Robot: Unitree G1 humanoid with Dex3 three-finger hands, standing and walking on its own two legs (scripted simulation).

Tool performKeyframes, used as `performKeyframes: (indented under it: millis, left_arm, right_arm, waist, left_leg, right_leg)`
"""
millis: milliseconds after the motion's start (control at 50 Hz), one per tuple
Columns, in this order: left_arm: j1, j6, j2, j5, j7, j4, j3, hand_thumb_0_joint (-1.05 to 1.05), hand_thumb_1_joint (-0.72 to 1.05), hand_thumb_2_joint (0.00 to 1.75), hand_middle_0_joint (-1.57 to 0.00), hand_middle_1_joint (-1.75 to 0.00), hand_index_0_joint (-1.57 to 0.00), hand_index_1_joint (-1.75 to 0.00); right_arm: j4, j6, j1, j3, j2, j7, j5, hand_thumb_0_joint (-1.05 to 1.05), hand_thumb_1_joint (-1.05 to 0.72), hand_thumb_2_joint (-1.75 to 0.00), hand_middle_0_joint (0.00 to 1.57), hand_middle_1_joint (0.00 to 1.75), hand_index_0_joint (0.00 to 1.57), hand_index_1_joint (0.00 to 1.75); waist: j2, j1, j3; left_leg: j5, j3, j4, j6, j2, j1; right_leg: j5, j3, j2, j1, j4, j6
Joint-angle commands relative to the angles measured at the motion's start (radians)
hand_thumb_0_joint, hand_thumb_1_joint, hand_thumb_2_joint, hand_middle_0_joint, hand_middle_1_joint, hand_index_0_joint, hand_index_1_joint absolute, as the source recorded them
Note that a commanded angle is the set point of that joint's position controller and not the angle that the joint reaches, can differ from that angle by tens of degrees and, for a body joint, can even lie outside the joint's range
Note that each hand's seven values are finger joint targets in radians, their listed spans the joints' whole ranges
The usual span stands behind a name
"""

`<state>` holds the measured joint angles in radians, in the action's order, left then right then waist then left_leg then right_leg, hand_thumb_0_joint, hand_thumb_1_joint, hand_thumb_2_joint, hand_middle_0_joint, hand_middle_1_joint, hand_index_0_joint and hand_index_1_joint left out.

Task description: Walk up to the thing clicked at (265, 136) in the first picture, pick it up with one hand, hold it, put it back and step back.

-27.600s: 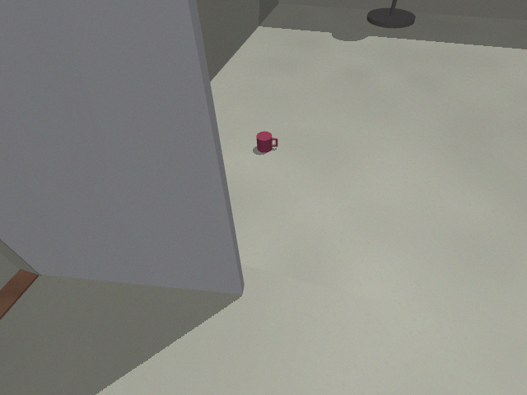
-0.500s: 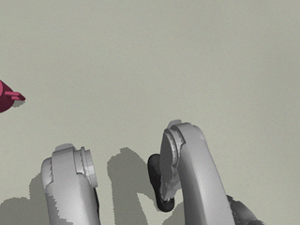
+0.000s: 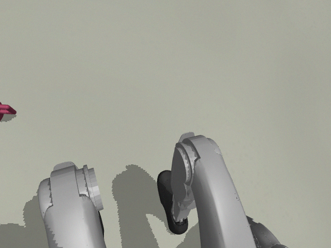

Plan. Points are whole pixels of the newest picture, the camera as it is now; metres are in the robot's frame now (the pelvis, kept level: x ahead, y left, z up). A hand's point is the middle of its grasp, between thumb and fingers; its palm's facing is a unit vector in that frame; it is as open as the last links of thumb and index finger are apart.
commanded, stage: approach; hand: left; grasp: from above
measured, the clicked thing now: out of the picture +0.48 +0.37 -0.27
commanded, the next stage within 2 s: close in in 0.38 s
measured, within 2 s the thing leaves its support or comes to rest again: neither
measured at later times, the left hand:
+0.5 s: hand out of the picture +0.45 +0.39 -0.16, palm faces -0.46 -0.13 -0.88, open 14.0 cm
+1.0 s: hand out of the picture +0.45 +0.38 -0.20, palm faces -0.48 -0.13 -0.87, open 13.8 cm
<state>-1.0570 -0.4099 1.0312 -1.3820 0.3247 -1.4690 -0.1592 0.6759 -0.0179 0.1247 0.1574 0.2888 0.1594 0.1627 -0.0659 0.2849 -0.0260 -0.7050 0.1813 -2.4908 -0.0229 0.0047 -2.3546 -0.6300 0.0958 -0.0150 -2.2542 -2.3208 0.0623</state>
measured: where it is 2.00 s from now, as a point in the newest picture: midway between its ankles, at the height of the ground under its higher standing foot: (137, 230)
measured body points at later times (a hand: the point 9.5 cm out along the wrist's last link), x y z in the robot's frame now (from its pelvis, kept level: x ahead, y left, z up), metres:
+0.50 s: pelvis +0.00 +0.00 +0.00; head +0.25 +0.12 +0.36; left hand +0.47 +0.39 -0.11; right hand +0.07 -0.28 -0.07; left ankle +0.07 +0.12 -0.28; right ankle +0.12 -0.14 -0.28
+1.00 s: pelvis +0.00 +0.00 -0.01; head +0.26 +0.12 +0.34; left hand +0.47 +0.38 -0.15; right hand +0.05 -0.26 -0.07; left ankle +0.07 +0.12 -0.28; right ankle +0.12 -0.14 -0.28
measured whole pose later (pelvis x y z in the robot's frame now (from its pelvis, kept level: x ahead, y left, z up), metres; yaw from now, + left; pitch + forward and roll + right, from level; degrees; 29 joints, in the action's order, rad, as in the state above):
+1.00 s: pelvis +0.00 +0.00 -0.01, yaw -1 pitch +30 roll -13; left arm -1.09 -0.37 1.12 -1.38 0.38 -1.63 -0.16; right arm 0.64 0.04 0.14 0.23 0.30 0.16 0.18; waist -0.09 0.34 -0.10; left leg -0.69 0.19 -2.51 -0.03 0.00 -2.37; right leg -0.61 0.10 0.00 -2.27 -2.33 0.06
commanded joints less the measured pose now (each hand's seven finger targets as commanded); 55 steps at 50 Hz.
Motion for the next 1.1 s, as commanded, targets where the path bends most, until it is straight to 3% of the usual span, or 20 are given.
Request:
performKeyframes:
  millis: [0,80,140,160,200,260,280,300,340,400,440,480,560,660,720,780,800,840,900,1080]
  left_arm:
    - [-0.322,0.062,0.364,0.012,0.088,0.158,-0.086,0.0,-0.6,1.09,-0.08,-1.0,-0.04,-1.03]
    - [-0.232,0.127,0.366,0.029,0.074,0.092,-0.083,0.0,-0.6,1.08,-0.07,-0.98,-0.04,-1.02]
    - [-0.178,0.156,0.339,0.076,0.029,0.094,-0.068,0.0,-0.59,1.07,-0.07,-0.99,-0.05,-1.01]
    - [-0.166,0.16,0.323,0.09,0.009,0.084,-0.056,0.0,-0.58,1.07,-0.07,-1.0,-0.05,-1.02]
    - [-0.181,0.151,0.296,0.114,-0.037,0.104,-0.034,0.0,-0.57,1.07,-0.07,-1.02,-0.06,-1.03]
    - [-0.224,0.108,0.339,0.142,-0.073,0.155,-0.064,0.0,-0.56,1.09,-0.09,-1.04,-0.07,-1.05]
    - [-0.247,0.09,0.329,0.141,-0.091,0.173,-0.05,0.0,-0.56,1.07,-0.08,-1.04,-0.07,-1.04]
    - [-0.247,0.065,0.335,0.146,-0.095,0.179,-0.066,0.0,-0.57,1.06,-0.08,-1.03,-0.07,-1.04]
    - [-0.287,0.019,0.315,0.14,-0.102,0.237,-0.047,0.0,-0.58,1.05,-0.08,-1.03,-0.06,-1.04]
    - [-0.272,-0.028,0.299,0.112,-0.087,0.223,-0.035,0.0,-0.58,1.04,-0.07,-1.02,-0.06,-1.03]
    - [-0.267,-0.038,0.294,0.09,-0.058,0.197,-0.034,0.0,-0.56,1.07,-0.08,-1.03,-0.06,-1.05]
    - [-0.271,-0.034,0.337,0.068,-0.023,0.203,-0.067,0.0,-0.57,1.09,-0.08,-1.04,-0.07,-1.06]
    - [-0.246,0.004,0.289,0.03,0.032,0.081,-0.035,0.0,-0.55,1.16,-0.1,-1.07,-0.07,-1.09]
    - [-0.288,0.038,0.322,0.008,0.07,0.081,-0.037,0.0,-0.55,1.09,-0.07,-1.05,-0.06,-1.06]
    - [-0.318,0.051,0.317,0.022,0.083,0.073,-0.032,0.0,-0.54,1.09,-0.07,-1.03,-0.05,-1.04]
    - [-0.301,0.056,0.282,0.031,0.085,-0.004,0.001,0.0,-0.53,1.08,-0.07,-1.04,-0.06,-1.05]
    - [-0.292,0.058,0.292,0.028,0.081,-0.031,-0.009,0.0,-0.53,1.08,-0.07,-1.04,-0.06,-1.05]
    - [-0.298,0.054,0.296,0.032,0.08,-0.02,0.007,0.0,-0.54,1.1,-0.08,-1.04,-0.06,-1.06]
    - [-0.302,0.041,0.341,0.03,0.089,-0.028,-0.013,0.0,-0.54,1.13,-0.08,-1.06,-0.06,-1.08]
    - [-0.25,0.027,0.422,0.014,0.144,-0.023,-0.062,0.0,-0.58,1.1,-0.07,-1.0,-0.04,-1.03]
  right_arm:
    - [-0.005,0.0,0.21,-0.09,0.299,-0.01,-0.002,0.0,-0.89,-0.89,0.2,0.3,0.2,0.3]
    - [-0.02,0.002,0.192,-0.083,0.301,-0.012,-0.023,0.0,-0.89,-0.89,0.2,0.3,0.2,0.3]
    - [-0.025,0.004,0.193,-0.083,0.301,-0.013,-0.028,0.0,-0.89,-0.89,0.2,0.3,0.2,0.3]
    - [-0.026,0.005,0.196,-0.083,0.302,-0.014,-0.031,0.0,-0.89,-0.89,0.2,0.3,0.2,0.3]
    - [-0.022,0.008,0.211,-0.085,0.299,-0.013,-0.03,0.0,-0.89,-0.89,0.2,0.3,0.2,0.3]
    - [-0.058,0.01,0.196,-0.09,0.317,-0.021,-0.025,0.0,-0.89,-0.89,0.2,0.3,0.2,0.3]
    - [-0.05,0.011,0.212,-0.087,0.325,-0.023,-0.023,0.0,-0.89,-0.89,0.2,0.3,0.2,0.3]
    - [-0.048,0.009,0.217,-0.088,0.322,-0.024,-0.013,0.0,-0.89,-0.89,0.2,0.3,0.2,0.3]
    - [-0.006,0.003,0.248,-0.086,0.31,-0.026,-0.004,0.0,-0.9,-0.89,0.2,0.3,0.2,0.3]
    - [-0.005,-0.005,0.244,-0.082,0.315,-0.029,0.01,0.0,-0.9,-0.89,0.2,0.3,0.2,0.3]
    - [-0.011,-0.013,0.231,-0.08,0.315,-0.028,0.014,0.0,-0.89,-0.89,0.2,0.3,0.2,0.3]
    - [-0.013,-0.019,0.222,-0.081,0.318,-0.025,0.011,0.0,-0.9,-0.9,0.2,0.3,0.2,0.3]
    - [-0.008,-0.019,0.204,-0.07,0.308,-0.015,0.006,0.0,-0.89,-0.89,0.2,0.3,0.2,0.3]
    - [-0.011,0.001,0.194,-0.07,0.318,-0.013,0.003,0.0,-0.89,-0.89,0.2,0.3,0.2,0.3]
    - [-0.015,0.015,0.2,-0.069,0.322,-0.01,0.003,0.0,-0.89,-0.89,0.2,0.3,0.2,0.3]
    - [-0.006,0.031,0.198,-0.056,0.317,-0.012,0.009,0.0,-0.89,-0.89,0.2,0.3,0.2,0.3]
    - [-0.028,0.04,0.192,-0.058,0.329,-0.012,0.009,0.0,-0.89,-0.89,0.2,0.3,0.2,0.3]
    - [-0.004,0.046,0.202,-0.043,0.317,-0.013,0.013,0.0,-0.89,-0.9,0.2,0.3,0.2,0.3]
    - [-0.027,0.058,0.186,-0.035,0.333,-0.015,0.02,0.0,-0.89,-0.9,0.2,0.3,0.2,0.3]
    - [-0.046,0.068,0.19,-0.009,0.348,-0.013,0.041,0.0,-0.89,-0.9,0.2,0.3,0.2,0.3]
  waist:
    - [0.575,-0.017,0.718]
    - [0.52,-0.033,0.677]
    - [0.43,-0.034,0.674]
    - [0.415,-0.018,0.659]
    - [0.384,0.003,0.631]
    - [0.319,0.029,0.664]
    - [0.332,0.038,0.625]
    - [0.343,0.038,0.65]
    - [0.402,0.028,0.647]
    - [0.446,0.034,0.651]
    - [0.476,0.024,0.641]
    - [0.517,-0.004,0.656]
    - [0.482,0.022,0.583]
    - [0.511,0.022,0.593]
    - [0.496,0.044,0.617]
    - [0.437,0.073,0.575]
    - [0.402,0.085,0.546]
    - [0.417,0.07,0.533]
    - [0.446,0.068,0.551]
    - [0.495,0.071,0.61]
  left_leg:
    - [0.29,-0.082,0.319,0.018,-0.003,0.654]
    - [0.273,-0.102,0.319,0.004,0.005,0.58]
    - [0.252,-0.107,0.308,-0.011,0.006,0.536]
    - [0.235,-0.1,0.313,-0.012,0.005,0.518]
    - [0.203,-0.099,0.309,-0.016,0.001,0.489]
    - [0.184,-0.096,0.284,-0.02,-0.003,0.449]
    - [0.19,-0.096,0.273,-0.014,0.001,0.457]
    - [0.194,-0.092,0.274,-0.008,-0.002,0.469]
    - [0.189,-0.092,0.265,0.006,-0.004,0.525]
    - [0.215,-0.094,0.255,0.016,-0.004,0.574]
    - [0.224,-0.083,0.269,0.021,-0.004,0.592]
    - [0.249,-0.074,0.291,0.025,-0.005,0.64]
    - [0.248,-0.072,0.305,0.012,-0.006,0.587]
    - [0.217,-0.055,0.324,0.013,-0.004,0.603]
    - [0.227,-0.058,0.303,0.008,-0.006,0.594]
    - [0.185,-0.07,0.279,0.0,-0.006,0.535]
    - [0.174,-0.06,0.277,-0.002,-0.005,0.516]
    - [0.146,-0.074,0.275,-0.002,-0.004,0.497]
    - [0.137,-0.053,0.285,0.006,-0.011,0.525]
    - [0.274,-0.064,0.242,0.009,-0.019,0.577]
  right_leg:
    - [0.23,0.092,0.041,0.245,0.151,-0.096]
    - [0.227,0.078,0.042,0.274,0.169,-0.096]
    - [0.214,0.068,0.042,0.315,0.194,-0.09]
    - [0.202,0.068,0.041,0.316,0.192,-0.088]
    - [0.176,0.068,0.039,0.325,0.206,-0.084]
    - [0.162,0.071,0.041,0.383,0.222,-0.077]
    - [0.157,0.07,0.037,0.361,0.226,-0.083]
    - [0.156,0.078,0.04,0.381,0.228,-0.083]
    - [0.139,0.075,0.041,0.342,0.227,-0.09]
    - [0.155,0.085,0.044,0.324,0.221,-0.089]
    - [0.151,0.098,0.046,0.282,0.206,-0.094]
    - [0.164,0.104,0.044,0.256,0.188,-0.096]
    - [0.186,0.113,0.049,0.228,0.173,-0.093]
    - [0.178,0.115,0.042,0.212,0.154,-0.088]
    - [0.192,0.112,0.042,0.229,0.157,-0.085]
    - [0.17,0.106,0.047,0.239,0.175,-0.083]
    - [0.163,0.107,0.043,0.225,0.173,-0.081]
    - [0.141,0.101,0.047,0.241,0.18,-0.083]
    - [0.129,0.117,0.047,0.238,0.167,-0.084]
    - [0.232,0.121,0.06,0.322,0.15,-0.082]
